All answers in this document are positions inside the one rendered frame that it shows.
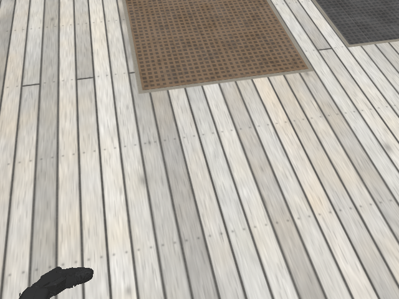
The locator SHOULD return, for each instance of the left robot hand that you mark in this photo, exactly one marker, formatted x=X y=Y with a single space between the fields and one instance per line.
x=55 y=281

